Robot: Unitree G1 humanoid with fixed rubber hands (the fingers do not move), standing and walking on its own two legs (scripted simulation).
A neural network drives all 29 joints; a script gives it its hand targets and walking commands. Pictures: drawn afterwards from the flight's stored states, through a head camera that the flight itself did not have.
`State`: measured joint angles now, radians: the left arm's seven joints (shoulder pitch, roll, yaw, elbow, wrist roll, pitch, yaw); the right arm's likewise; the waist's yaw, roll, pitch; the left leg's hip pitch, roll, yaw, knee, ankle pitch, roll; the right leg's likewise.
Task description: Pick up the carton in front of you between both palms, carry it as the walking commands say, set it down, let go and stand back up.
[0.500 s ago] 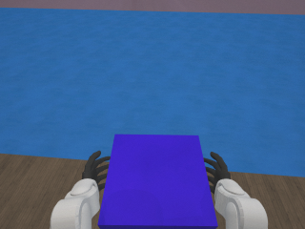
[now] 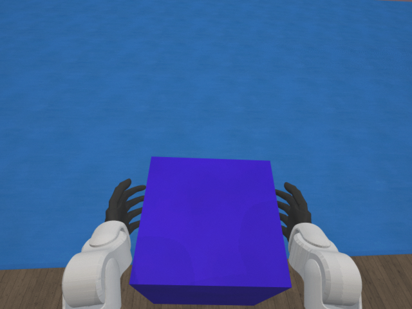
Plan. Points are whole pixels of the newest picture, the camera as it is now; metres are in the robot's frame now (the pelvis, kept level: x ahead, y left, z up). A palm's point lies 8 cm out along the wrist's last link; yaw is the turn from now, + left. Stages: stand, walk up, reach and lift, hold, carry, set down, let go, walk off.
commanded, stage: carry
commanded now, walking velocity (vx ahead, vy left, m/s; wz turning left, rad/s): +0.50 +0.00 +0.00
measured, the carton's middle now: (207, 238) +0.25 -0.01 +0.02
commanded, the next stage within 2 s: none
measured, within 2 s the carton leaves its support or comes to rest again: neither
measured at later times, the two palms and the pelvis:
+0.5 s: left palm (149, 111) +0.59 +0.13 +0.07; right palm (258, 107) +0.62 -0.18 +0.06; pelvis +0.28 -0.05 +0.00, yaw +3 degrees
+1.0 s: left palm (145, 81) +0.96 +0.19 -0.06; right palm (221, 76) +0.97 -0.12 -0.04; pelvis +0.65 +0.01 -0.16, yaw +6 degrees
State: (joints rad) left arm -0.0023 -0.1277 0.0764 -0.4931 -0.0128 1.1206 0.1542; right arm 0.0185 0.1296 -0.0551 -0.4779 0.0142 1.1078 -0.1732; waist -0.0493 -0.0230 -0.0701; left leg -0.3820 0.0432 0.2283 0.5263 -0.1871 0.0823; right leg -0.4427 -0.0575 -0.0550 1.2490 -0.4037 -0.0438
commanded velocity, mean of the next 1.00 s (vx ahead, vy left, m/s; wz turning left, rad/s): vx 0.50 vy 0.00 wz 0.25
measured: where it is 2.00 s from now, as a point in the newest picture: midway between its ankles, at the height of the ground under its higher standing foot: (146, 183)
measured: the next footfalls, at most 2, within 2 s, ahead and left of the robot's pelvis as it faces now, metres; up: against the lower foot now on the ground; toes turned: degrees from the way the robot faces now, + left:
right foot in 0.34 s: +0.33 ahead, -0.11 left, +0.00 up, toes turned -6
left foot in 0.92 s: +0.78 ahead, +0.04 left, -0.14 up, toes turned +7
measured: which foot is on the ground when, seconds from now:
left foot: down 0.00-0.38, up 0.40-0.90, down 0.92-1.00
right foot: up 0.00-0.32, down 0.34-1.00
